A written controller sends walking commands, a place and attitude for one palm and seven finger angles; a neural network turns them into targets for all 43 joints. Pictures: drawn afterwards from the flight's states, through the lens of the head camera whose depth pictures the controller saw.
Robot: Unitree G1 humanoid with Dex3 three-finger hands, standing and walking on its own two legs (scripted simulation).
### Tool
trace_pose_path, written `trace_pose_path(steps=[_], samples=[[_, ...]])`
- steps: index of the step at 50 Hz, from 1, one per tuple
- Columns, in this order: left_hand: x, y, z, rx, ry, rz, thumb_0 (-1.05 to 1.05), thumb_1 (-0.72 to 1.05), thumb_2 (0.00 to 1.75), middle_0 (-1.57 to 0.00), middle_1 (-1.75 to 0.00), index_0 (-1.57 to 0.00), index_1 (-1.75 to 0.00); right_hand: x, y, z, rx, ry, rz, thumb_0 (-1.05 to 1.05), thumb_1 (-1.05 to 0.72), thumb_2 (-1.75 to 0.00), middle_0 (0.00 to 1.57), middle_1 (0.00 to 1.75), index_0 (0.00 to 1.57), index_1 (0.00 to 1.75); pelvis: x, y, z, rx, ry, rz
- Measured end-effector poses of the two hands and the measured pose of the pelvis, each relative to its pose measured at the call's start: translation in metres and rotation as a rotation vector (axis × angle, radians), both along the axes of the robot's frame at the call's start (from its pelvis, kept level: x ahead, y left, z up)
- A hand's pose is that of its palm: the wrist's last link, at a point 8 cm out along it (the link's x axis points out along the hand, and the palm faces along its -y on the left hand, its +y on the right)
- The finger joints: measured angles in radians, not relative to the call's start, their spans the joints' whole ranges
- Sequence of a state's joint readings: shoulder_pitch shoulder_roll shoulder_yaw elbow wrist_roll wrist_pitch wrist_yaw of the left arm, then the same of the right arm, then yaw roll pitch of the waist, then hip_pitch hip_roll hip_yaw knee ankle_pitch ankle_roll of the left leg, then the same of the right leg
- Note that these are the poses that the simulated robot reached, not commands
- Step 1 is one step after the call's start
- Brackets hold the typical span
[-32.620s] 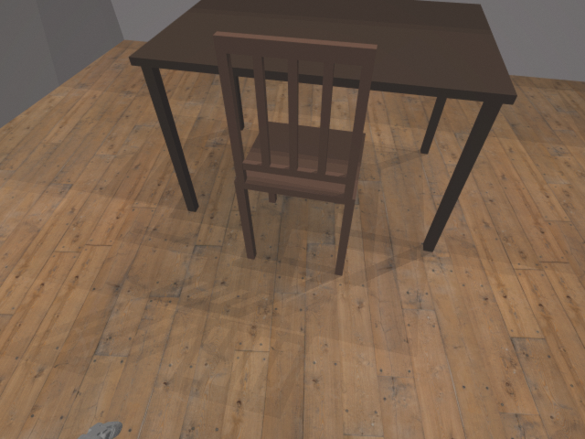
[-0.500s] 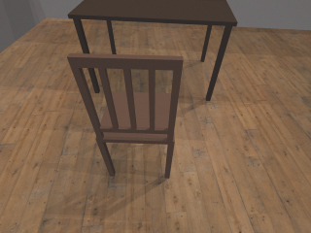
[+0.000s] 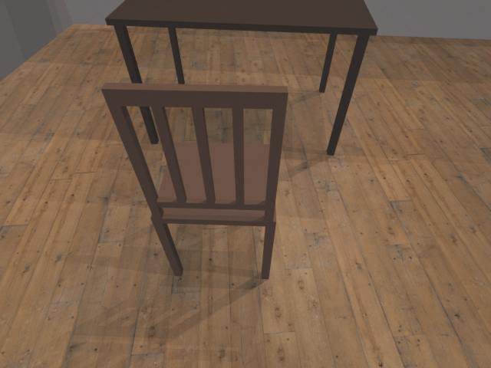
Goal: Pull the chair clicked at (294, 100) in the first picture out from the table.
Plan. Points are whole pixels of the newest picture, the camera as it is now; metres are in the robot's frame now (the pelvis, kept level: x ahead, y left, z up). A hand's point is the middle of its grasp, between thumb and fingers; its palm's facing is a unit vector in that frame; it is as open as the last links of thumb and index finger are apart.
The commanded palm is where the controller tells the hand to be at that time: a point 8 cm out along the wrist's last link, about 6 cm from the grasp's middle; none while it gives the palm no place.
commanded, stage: look to check the result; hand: left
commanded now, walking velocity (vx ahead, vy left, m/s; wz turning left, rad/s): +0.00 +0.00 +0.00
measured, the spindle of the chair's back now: (205, 160) +0.62 +0.15 -0.07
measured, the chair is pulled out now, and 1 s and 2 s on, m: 0.64 0.64 0.64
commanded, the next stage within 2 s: stand and wait in 0.32 s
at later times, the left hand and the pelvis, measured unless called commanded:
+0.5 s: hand out of the picture -0.02 +0.15 -0.17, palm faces +0.05 -0.98 -0.18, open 7.4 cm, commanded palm none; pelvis +0.00 +0.00 +0.00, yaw +0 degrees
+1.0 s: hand out of the picture -0.02 +0.15 -0.17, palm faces +0.05 -0.98 -0.17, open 7.4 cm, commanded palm none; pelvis +0.00 -0.01 +0.00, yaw +0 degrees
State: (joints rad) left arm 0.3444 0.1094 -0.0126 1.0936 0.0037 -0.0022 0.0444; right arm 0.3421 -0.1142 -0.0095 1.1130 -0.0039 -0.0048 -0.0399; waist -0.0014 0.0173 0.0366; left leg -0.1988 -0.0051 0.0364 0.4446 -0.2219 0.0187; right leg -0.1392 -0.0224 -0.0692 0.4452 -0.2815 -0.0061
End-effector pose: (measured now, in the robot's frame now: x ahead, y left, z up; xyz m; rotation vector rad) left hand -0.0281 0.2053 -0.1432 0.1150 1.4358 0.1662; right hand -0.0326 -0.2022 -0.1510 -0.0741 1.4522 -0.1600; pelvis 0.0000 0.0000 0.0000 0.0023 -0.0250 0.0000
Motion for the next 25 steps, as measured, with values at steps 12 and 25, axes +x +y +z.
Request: trace_pose_path(steps=[12,25], samples=[[0.0066,-0.0071,-0.0022,-0.019,-0.019,-0.002,0.01,0.9,0.9,-0.2,-0.3,-0.2,-0.3,0.0099,-0.005,0.0018,-0.014,-0.023,0.005,0.0,-0.91,-0.9,0.2,0.3,0.2,0.3,0.0014,-0.0014,0.0004,-0.001,-0.006,0.0],[0.0025,-0.002,0.0002,-0.003,-0.007,0.002,0.01,0.9,0.9,-0.2,-0.3,-0.2,-0.3,0.002,-0.0038,0.001,-0.006,-0.002,0.005,0.0,-0.91,-0.9,0.2,0.3,0.2,0.3,-0.0001,-0.0019,0.0005,-0.001,-0.006,0.003]])
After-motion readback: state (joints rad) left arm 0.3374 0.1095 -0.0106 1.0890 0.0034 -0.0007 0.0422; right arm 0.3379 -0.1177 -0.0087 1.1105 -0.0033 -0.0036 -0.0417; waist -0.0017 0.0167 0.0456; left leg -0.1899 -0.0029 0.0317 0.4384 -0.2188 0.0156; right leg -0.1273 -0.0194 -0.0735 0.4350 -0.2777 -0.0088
